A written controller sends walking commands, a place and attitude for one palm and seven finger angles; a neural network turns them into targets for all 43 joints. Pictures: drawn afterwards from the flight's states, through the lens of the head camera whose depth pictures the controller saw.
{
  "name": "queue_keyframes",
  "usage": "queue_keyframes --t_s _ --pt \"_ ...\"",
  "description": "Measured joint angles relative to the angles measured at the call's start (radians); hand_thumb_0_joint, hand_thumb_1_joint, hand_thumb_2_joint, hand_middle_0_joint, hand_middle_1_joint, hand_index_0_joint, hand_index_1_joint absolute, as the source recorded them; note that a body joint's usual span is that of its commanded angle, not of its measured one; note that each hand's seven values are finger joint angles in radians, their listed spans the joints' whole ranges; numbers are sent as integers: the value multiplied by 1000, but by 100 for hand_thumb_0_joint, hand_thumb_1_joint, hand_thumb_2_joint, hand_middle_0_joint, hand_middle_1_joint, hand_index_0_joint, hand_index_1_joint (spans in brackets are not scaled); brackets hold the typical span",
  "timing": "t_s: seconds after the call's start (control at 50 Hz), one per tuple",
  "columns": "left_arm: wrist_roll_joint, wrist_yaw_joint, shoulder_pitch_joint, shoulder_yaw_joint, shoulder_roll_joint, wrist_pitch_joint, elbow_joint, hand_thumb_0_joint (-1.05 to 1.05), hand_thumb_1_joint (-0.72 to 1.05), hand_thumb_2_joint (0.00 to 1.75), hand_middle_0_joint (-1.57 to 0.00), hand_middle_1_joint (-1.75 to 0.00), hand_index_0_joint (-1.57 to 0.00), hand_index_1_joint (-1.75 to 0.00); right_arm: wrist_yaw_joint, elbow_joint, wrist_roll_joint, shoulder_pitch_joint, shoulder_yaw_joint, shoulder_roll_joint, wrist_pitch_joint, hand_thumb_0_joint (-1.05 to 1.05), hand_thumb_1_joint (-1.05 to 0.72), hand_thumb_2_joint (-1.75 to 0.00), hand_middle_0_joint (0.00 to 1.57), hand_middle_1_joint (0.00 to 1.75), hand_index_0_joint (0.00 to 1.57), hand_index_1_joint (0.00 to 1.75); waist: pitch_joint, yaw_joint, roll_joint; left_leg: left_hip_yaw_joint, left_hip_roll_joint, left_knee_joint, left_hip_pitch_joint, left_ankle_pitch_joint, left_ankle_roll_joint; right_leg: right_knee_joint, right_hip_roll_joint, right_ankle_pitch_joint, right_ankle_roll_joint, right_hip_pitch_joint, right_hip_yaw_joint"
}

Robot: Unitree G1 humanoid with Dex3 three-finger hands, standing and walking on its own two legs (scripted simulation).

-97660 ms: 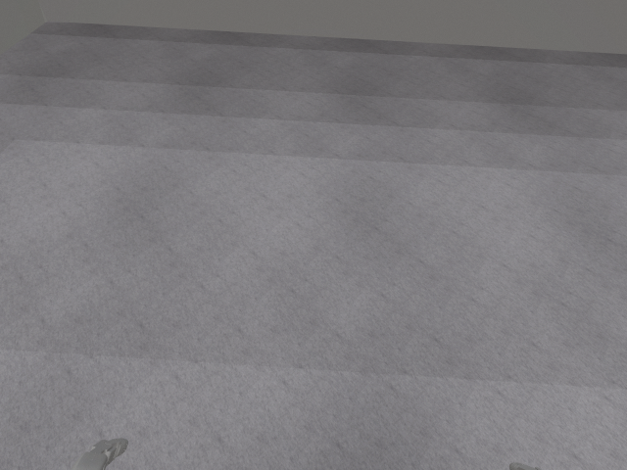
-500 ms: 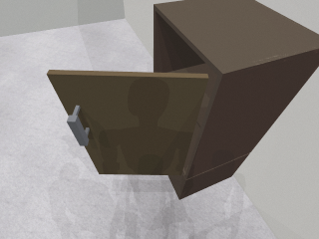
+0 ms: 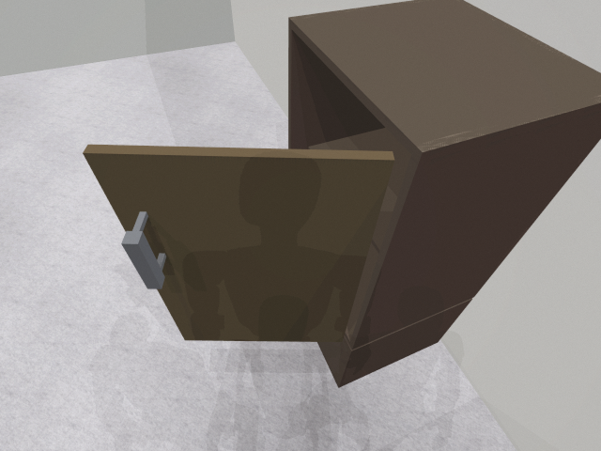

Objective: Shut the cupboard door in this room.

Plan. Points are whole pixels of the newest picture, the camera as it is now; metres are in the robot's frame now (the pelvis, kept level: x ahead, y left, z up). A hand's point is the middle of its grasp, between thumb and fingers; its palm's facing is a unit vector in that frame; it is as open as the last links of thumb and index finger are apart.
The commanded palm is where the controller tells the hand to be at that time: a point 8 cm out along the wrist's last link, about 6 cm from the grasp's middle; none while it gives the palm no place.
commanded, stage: look again from close up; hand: left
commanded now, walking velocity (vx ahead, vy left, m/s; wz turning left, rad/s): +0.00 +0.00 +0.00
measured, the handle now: (149, 251) +0.39 +0.27 +0.00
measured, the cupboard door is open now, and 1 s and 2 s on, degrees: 67 67 67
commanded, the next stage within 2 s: come to a stop and stand still in 0.48 s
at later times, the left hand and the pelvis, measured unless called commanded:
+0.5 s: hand out of the picture +0.01 +0.23 -0.18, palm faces -0.03 -0.98 -0.22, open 7.4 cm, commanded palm none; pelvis -0.02 +0.05 +0.00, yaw -1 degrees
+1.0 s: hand out of the picture -0.03 +0.22 -0.18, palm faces +0.00 -0.98 -0.19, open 7.4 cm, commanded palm none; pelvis -0.02 +0.06 -0.01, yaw +0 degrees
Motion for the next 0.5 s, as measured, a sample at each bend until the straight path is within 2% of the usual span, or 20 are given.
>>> queue_keyframes --t_s 0.04,0.08,0.14,0.3,0.5 --pt "4 10 13 -4 -13 -16 -18 0 91 90 -20 -30 -20 -30 8 -39 0 -6 -7 -17 5 1 -93 -90 20 29 20 30 6 -4 29 -7 13 92 -55 -36 19 14 16 2 3 -22 4" --pt "5 9 23 -8 -21 -23 -28 0 91 90 -20 -30 -20 -30 11 -75 -1 -9 -14 -30 0 1 -93 -90 20 29 20 30 15 -16 54 -5 20 120 -66 -57 21 46 24 -10 3 -39 10" --pt "1 11 27 -7 -11 -15 -39 0 91 90 -20 -30 -20 -30 11 -104 -1 0 -13 -25 -10 1 -93 -90 20 29 20 30 10 -30 46 4 -2 126 -60 -73 19 99 1 -42 14 -53 14" --pt "-1 6 -9 -6 25 17 -79 0 91 90 -20 -30 -20 -30 11 -110 -4 17 -4 -27 -2 1 -94 -89 20 29 20 30 -10 -17 35 24 -34 121 -42 -66 53 126 -34 -51 43 -51 30" --pt "-2 -7 -26 -9 58 26 -81 0 91 90 -20 -30 -20 -30 23 -92 -4 31 9 -21 -5 1 -93 -89 20 29 20 30 0 -14 8 37 -59 55 -39 -19 73 95 -60 -20 64 -65 41"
